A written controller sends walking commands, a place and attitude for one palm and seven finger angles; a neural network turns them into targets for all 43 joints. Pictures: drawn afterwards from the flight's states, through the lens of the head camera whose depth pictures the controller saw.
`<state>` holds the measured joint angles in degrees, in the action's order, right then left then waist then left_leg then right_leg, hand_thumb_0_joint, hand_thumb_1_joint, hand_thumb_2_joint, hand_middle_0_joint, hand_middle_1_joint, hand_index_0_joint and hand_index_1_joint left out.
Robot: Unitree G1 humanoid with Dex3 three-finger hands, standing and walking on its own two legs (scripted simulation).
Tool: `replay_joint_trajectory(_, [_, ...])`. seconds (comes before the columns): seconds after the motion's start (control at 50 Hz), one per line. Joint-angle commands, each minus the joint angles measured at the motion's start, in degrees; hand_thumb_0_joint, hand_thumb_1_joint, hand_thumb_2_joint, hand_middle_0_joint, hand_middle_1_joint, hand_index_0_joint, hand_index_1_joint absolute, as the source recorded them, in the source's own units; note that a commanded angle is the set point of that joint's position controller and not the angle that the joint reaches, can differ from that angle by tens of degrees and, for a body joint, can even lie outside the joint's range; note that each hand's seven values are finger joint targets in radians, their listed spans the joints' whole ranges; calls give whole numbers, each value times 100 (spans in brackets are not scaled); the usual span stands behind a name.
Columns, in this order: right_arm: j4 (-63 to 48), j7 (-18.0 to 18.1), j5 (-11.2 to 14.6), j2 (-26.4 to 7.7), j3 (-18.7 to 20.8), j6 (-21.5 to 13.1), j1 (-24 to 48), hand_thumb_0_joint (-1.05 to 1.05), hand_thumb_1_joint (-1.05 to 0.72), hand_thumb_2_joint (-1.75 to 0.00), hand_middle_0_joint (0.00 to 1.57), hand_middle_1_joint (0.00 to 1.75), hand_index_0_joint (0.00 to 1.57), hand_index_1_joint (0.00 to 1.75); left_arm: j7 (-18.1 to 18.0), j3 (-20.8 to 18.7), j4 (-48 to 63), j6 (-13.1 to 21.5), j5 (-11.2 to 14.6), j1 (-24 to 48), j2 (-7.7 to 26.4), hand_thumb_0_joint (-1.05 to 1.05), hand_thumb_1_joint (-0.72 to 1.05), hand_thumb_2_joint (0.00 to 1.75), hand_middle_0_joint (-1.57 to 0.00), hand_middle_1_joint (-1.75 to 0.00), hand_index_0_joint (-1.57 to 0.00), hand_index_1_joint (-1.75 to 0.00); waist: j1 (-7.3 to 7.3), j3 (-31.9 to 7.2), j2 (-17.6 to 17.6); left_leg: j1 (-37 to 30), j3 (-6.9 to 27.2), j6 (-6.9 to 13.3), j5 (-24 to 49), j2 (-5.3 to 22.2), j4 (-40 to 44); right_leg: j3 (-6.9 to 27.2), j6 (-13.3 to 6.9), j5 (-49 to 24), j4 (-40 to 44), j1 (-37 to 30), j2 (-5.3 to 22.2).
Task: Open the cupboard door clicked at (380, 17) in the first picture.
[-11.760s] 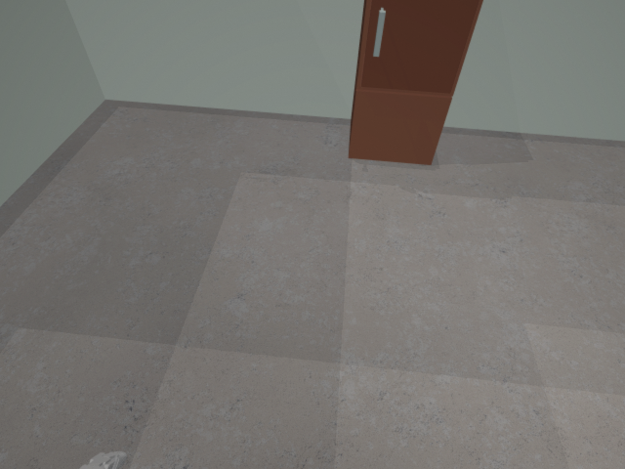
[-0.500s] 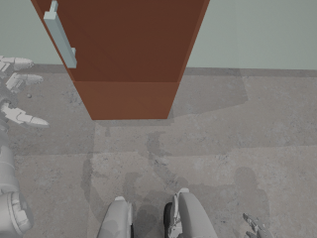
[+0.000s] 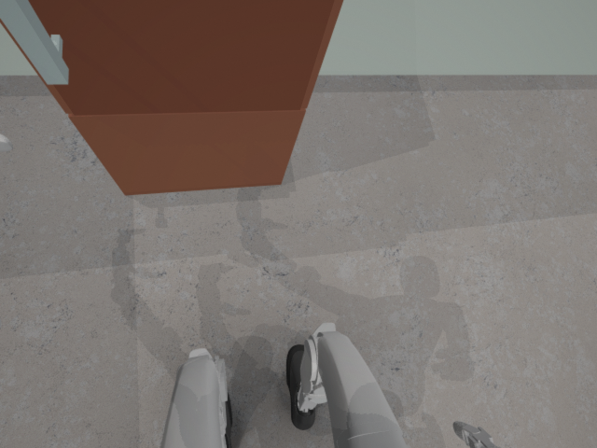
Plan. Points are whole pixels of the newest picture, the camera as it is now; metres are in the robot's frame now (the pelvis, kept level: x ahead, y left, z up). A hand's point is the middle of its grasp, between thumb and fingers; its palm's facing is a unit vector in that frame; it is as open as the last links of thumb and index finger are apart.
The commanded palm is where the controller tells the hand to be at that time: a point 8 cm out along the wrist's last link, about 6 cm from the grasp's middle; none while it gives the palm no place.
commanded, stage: move the hooked fingers beside the handle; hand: left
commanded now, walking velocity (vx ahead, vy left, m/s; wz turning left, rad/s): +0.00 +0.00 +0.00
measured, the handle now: (25, 7) +0.62 +0.27 +0.05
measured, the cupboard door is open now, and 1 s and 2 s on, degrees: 0 0 0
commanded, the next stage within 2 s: slide the fingers in behind the handle in 1.12 s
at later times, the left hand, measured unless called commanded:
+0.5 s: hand out of the picture +0.58 +0.32 +0.04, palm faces +0.06 -1.00 -0.03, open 14.0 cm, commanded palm +0.57 +0.33 +0.05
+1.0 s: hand out of the picture +0.57 +0.32 +0.04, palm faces +0.08 -1.00 -0.03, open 14.0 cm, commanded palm +0.57 +0.33 +0.04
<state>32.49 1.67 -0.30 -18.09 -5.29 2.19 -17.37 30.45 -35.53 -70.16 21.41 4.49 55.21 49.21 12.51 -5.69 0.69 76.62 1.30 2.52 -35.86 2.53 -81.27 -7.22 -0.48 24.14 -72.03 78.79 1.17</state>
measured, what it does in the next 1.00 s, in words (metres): stands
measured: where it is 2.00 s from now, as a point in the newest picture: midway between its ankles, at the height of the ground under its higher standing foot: (261, 422)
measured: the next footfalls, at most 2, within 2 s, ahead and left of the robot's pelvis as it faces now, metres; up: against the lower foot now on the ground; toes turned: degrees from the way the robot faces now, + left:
none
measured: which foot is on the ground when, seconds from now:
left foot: down 0.00-1.00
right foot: down 0.00-1.00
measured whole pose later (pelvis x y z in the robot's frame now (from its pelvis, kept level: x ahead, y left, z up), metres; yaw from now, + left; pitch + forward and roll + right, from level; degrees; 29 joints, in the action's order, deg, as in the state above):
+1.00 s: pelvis +0.02 +0.01 +0.00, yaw -2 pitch +35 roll -9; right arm 29.6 -0.4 -1.6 -16.4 -7.1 8.1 -18.8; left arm 28.2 -35.6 -70.1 18.1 -0.2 63.0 55.4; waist 16.6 -5.2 1.0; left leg 80.2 3.2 3.0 -37.4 3.2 -82.2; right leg -8.8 0.3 24.6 -70.4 80.8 0.2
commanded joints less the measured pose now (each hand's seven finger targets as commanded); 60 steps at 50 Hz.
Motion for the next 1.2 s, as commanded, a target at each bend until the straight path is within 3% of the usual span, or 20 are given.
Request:
replay_joint_trajectory(0.0, [-183,74,-67,-1220,365,35,-1196,0,-90,-90,20,30,20,30,-95,-306,1196,364,2,2469,2454,0,-50,30,-30,-120,-30,-120,1,-3532,1665,-2096,515,-98,2928,-53,945,376,-47,-967,439,-1841,-282])
replay_joint_trajectory(0.14, [-187,65,-74,-1268,240,224,-1387,0,-90,-90,20,30,20,30,-7,50,689,-14,-228,2983,2444,0,-50,30,-30,-120,-30,-120,324,-3317,1767,-2085,635,-100,3049,11,797,257,-28,-940,363,-1299,-307])
replay_joint_trajectory(0.22, [-203,59,-125,-1266,208,315,-1552,0,-90,-90,20,30,20,30,-47,-19,832,-71,-340,3309,2692,0,-50,30,-30,-120,-30,-120,394,-3615,2043,-2388,757,-169,3536,45,697,194,-45,-1073,272,-1116,-309])
replay_joint_trajectory(0.24, [-215,61,-149,-1303,190,351,-1605,0,-90,-90,20,30,20,30,-73,-179,965,-52,-366,3352,2961,0,-50,30,-30,-120,-30,-120,340,-3710,2188,-2493,784,-216,3728,64,692,188,-39,-1104,272,-1123,-307])
replay_joint_trajectory(0.28, [-196,34,-166,-1266,197,406,-1656,0,-90,-90,20,30,20,30,-108,-45,1006,-85,-421,3423,2813,0,-50,30,-30,-120,-30,-120,390,-3781,2324,-2671,813,-235,3881,88,683,167,-39,-1113,278,-1018,-314])
replay_joint_trajectory(0.32, [-240,-15,-177,-1259,203,462,-1708,0,-90,-90,20,30,20,30,-108,-98,1043,-118,-432,3166,2786,0,-50,30,-30,-120,-30,-120,309,-3868,2457,-2906,859,-276,4218,116,712,152,-57,-1159,281,-972,-314])
replay_joint_trajectory(0.38, [-284,-38,-165,-1251,200,557,-1715,0,-90,-90,20,30,20,30,-93,-38,998,-275,-425,3025,2680,0,-50,30,-30,-120,-30,-120,350,-3603,2252,-2800,857,-258,4062,143,794,107,-21,-1093,356,-975,-343])
replay_joint_trajectory(0.4, [-301,-40,-175,-1254,179,577,-1702,0,-90,-90,20,30,20,30,-104,-182,937,-312,-431,2981,2863,0,-50,30,-30,-120,-30,-120,315,-3571,2104,-2582,799,-206,3830,123,779,121,-20,-1082,359,-1122,-353])
replay_joint_trajectory(0.5, [-303,-99,-188,-1213,234,616,-1770,0,-90,-90,20,30,20,30,-197,-500,1720,-147,-393,3014,3143,0,-50,30,-30,-120,-30,-120,164,-4083,2610,-3224,875,-324,4523,173,852,130,-42,-1263,382,-1210,-362])
replay_joint_trajectory(0.58, [-234,-151,-184,-1187,277,638,-1803,0,-90,-90,20,30,20,30,-191,-451,1624,-144,-280,2743,2839,0,-50,30,-30,-120,-30,-120,219,-3781,2379,-3271,879,-298,4600,195,921,113,-38,-1305,519,-1233,-391])
replay_joint_trajectory(0.64, [-214,-158,-157,-1164,267,655,-1779,0,-90,-90,20,30,20,30,-97,-133,1231,-272,-290,2534,2445,0,-50,30,-30,-120,-30,-120,271,-3399,2269,-3070,815,-241,4328,175,981,112,-30,-1210,602,-1200,-403])
replay_joint_trajectory(0.66, [-227,-147,-154,-1164,255,654,-1757,0,-90,-90,20,30,20,30,-76,-82,1013,-324,-297,2456,2387,0,-50,30,-30,-120,-30,-120,304,-3202,2042,-2804,768,-188,4042,153,980,107,-21,-1164,613,-1252,-408])
replay_joint_trajectory(0.72, [-267,-120,-144,-1144,249,634,-1725,0,-90,-90,20,30,20,30,-62,184,940,-325,-314,2508,2107,0,-50,30,-30,-120,-30,-120,356,-2981,2054,-2696,769,-162,3865,136,1020,109,-41,-1101,619,-1131,-400])
replay_joint_trajectory(0.82, [-203,-101,-179,-1151,288,604,-1714,0,-90,-90,20,30,20,30,-197,-23,1280,19,-208,2909,2259,0,-50,30,-30,-120,-30,-120,389,-3306,2164,-2925,821,-258,4184,146,906,110,-63,-1217,509,-1051,-399])
replay_joint_trajectory(0.86, [-201,-113,-189,-1153,303,605,-1710,0,-90,-90,20,30,20,30,-248,-169,1380,107,-224,2880,2444,0,-50,30,-30,-120,-30,-120,312,-3547,2347,-3038,781,-282,4347,136,869,145,-67,-1316,495,-1193,-400])
replay_joint_trajectory(1.0, [-316,-124,-176,-1146,229,660,-1590,0,-90,-90,20,30,20,30,-260,-235,1153,-54,-413,2670,2749,0,-50,30,-30,-120,-30,-120,236,-3480,2250,-2656,687,-192,4146,99,822,177,-51,-1387,452,-1487,-386])
replay_joint_trajectory(1.02, [-332,-124,-168,-1136,224,661,-1593,0,-90,-90,20,30,20,30,-236,-204,1133,-60,-385,2699,2684,0,-50,30,-30,-120,-30,-120,287,-3465,2217,-2665,693,-166,4173,103,805,184,-56,-1437,446,-1453,-387])
replay_joint_trajectory(1.04, [-325,-113,-182,-1165,228,666,-1611,0,-90,-90,20,30,20,30,-223,-354,1304,-34,-378,2775,2901,0,-50,30,-30,-120,-30,-120,235,-3585,2258,-2722,722,-194,4217,118,815,169,-48,-1416,434,-1506,-391])
replay_joint_trajectory(1.14, [-270,-139,-174,-1166,286,637,-1654,0,-90,-90,20,30,20,30,-104,-529,1649,52,-202,2739,2929,0,-50,30,-30,-120,-30,-120,190,-4050,2479,-3158,782,-251,4666,153,771,175,-47,-1557,435,-1488,-400])
replay_joint_trajectory(1.18, [-257,-156,-161,-1151,275,643,-1639,0,-90,-90,20,30,20,30,-33,-453,1426,-33,-181,2519,2798,0,-50,30,-30,-120,-30,-120,204,-3863,2237,-2959,755,-203,4513,144,792,170,-40,-1578,472,-1589,-410])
